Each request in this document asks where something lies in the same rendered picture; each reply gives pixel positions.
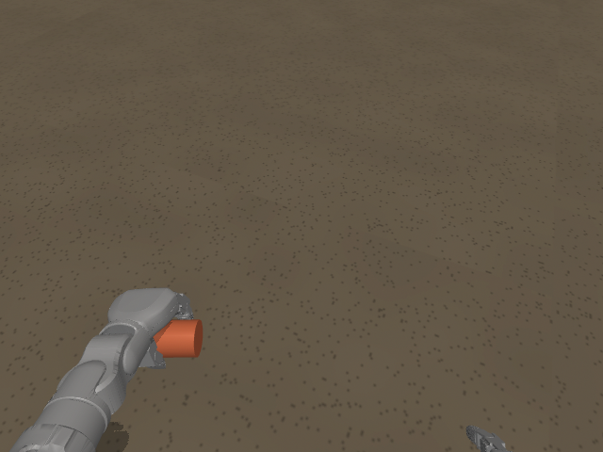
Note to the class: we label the can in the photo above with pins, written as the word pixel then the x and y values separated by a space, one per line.
pixel 180 338

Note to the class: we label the left robot arm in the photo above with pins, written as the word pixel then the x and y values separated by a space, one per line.
pixel 77 415

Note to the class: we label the left robot hand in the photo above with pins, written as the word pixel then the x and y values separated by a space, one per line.
pixel 153 309

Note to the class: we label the right robot hand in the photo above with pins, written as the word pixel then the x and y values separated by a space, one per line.
pixel 485 441

